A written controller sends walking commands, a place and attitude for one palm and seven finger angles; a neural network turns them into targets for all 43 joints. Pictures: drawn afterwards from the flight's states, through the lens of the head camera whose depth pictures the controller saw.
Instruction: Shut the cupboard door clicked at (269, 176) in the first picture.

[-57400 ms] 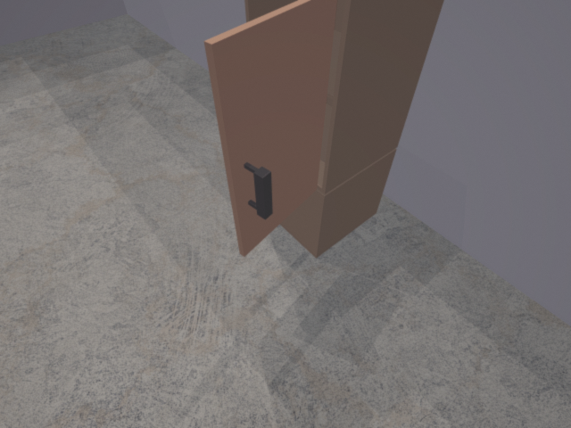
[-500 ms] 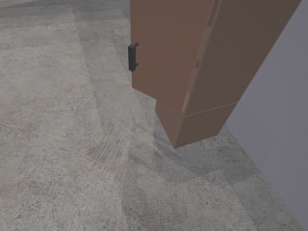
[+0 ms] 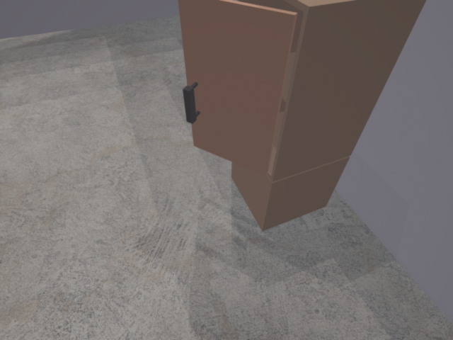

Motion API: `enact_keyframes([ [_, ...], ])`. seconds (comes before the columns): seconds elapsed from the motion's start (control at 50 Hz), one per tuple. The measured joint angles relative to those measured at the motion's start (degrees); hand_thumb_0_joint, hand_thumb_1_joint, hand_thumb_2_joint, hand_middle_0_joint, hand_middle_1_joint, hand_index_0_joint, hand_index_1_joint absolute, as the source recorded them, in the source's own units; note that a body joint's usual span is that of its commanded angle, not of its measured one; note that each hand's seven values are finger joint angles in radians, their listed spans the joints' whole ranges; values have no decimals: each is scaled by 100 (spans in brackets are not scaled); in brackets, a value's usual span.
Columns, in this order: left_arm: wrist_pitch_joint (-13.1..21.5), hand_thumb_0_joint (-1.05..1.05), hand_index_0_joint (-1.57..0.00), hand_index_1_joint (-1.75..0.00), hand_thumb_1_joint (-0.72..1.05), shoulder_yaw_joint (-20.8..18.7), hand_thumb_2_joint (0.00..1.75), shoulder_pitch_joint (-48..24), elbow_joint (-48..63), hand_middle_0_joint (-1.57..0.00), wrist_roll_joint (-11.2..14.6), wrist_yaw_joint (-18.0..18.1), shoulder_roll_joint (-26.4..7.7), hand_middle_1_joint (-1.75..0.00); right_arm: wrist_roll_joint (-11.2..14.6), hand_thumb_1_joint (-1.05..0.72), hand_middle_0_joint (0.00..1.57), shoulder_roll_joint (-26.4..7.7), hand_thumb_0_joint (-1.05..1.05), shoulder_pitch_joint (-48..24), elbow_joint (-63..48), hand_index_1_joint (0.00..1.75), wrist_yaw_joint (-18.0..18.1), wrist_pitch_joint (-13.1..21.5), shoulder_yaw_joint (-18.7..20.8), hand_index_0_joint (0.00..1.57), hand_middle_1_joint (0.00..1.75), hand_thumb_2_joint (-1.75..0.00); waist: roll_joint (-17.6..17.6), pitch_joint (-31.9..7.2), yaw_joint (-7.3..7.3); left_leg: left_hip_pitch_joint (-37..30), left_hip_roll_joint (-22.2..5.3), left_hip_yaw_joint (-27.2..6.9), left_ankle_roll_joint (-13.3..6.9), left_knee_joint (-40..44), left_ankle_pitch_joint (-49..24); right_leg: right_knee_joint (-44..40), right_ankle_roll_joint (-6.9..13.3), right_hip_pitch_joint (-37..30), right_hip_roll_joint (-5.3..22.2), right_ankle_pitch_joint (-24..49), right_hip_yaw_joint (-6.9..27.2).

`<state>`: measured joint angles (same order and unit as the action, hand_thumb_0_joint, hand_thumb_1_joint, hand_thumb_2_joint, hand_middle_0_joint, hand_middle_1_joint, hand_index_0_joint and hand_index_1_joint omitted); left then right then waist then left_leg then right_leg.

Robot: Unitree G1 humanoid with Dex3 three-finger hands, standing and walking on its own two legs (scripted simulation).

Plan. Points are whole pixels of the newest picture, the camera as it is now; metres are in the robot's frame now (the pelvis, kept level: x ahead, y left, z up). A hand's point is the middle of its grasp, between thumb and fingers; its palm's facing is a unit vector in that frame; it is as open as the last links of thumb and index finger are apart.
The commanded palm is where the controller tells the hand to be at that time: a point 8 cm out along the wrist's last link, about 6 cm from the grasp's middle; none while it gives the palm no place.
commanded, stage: let the arm hang, fingers relaxed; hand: left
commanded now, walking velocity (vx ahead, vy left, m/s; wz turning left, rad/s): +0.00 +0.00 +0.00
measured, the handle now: (193, 102) +0.89 +0.17 -0.10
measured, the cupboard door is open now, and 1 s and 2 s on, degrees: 37 37 37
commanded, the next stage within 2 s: look to check the result in 0.20 s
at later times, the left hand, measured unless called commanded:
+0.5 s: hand out of the picture +0.01 +0.17 -0.17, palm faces +0.03 -0.98 -0.20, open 7.3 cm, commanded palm none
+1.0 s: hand out of the picture +0.05 +0.18 -0.17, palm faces +0.03 -0.98 -0.22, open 7.4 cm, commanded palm none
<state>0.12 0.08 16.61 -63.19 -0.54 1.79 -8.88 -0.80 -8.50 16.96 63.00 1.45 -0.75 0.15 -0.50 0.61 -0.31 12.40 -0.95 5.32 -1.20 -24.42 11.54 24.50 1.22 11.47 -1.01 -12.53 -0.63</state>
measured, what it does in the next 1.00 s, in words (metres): stands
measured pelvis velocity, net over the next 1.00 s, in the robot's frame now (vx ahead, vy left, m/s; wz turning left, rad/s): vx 0.04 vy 0.00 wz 0.01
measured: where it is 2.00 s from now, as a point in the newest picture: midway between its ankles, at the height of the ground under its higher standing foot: outside the picture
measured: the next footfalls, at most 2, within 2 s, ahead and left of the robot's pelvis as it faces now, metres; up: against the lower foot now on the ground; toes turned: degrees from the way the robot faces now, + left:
right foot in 1.82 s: +0.09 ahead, -0.12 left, +0.00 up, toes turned +28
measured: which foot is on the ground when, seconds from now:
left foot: down 0.00-1.00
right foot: down 0.00-1.00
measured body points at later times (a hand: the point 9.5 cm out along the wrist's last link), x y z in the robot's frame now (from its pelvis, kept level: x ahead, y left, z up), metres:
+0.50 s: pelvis +0.03 +0.00 +0.00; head +0.04 +0.00 +0.45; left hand +0.01 +0.22 -0.16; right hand +0.03 -0.22 -0.16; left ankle +0.02 +0.10 -0.74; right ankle +0.01 -0.11 -0.74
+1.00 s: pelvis +0.04 +0.00 +0.00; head +0.05 +0.00 +0.45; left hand +0.05 +0.23 -0.15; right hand +0.05 -0.24 -0.16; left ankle +0.02 +0.10 -0.74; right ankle +0.01 -0.11 -0.74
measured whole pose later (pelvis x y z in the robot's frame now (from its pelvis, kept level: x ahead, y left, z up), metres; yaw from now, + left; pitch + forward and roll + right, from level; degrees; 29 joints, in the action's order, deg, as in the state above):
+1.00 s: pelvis +0.04 +0.00 +0.00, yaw +0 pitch +0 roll +0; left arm 0.8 -0.6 14.6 -63.9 -0.4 1.9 -10.3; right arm -0.6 -10.2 14.5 63.9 2.2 -0.1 0.4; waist 0.1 1.9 -0.4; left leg 8.1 -0.9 4.8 -0.6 -21.8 13.3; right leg 21.5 1.5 6.8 -1.1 -14.2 -1.0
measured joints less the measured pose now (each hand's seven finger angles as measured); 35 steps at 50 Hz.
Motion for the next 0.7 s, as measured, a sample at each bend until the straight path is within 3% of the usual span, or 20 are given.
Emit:
enact_keyframes([
  [0.7,79,0,-20,-30,91,-32,90,-40,-114,-20,9,26,-23,-30,23,-91,20,-43,1,-160,121,30,73,69,8,20,30,-90,61,77,10,-370,11,-23,37,210,173,-250,7,-395,-5,-159,-11],
])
